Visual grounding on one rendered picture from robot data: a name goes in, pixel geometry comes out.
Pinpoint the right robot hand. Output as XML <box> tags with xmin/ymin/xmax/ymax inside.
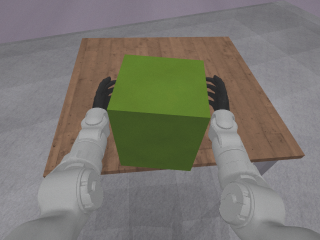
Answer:
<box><xmin>206</xmin><ymin>75</ymin><xmax>230</xmax><ymax>111</ymax></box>

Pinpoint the carton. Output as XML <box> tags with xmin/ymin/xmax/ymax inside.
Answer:
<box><xmin>107</xmin><ymin>54</ymin><xmax>211</xmax><ymax>171</ymax></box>

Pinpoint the robot left forearm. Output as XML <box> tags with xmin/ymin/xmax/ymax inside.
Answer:
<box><xmin>37</xmin><ymin>107</ymin><xmax>110</xmax><ymax>210</ymax></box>

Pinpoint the left robot hand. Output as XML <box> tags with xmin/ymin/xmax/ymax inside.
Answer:
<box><xmin>92</xmin><ymin>76</ymin><xmax>116</xmax><ymax>111</ymax></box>

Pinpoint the robot right upper arm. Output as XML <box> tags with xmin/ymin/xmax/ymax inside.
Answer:
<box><xmin>219</xmin><ymin>180</ymin><xmax>320</xmax><ymax>240</ymax></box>

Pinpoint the robot right forearm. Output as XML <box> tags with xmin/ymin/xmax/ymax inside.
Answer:
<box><xmin>208</xmin><ymin>109</ymin><xmax>273</xmax><ymax>190</ymax></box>

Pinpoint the table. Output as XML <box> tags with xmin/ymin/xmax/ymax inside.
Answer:
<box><xmin>43</xmin><ymin>36</ymin><xmax>305</xmax><ymax>205</ymax></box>

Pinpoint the robot left upper arm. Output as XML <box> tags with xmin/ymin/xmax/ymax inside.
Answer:
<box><xmin>3</xmin><ymin>167</ymin><xmax>104</xmax><ymax>240</ymax></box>

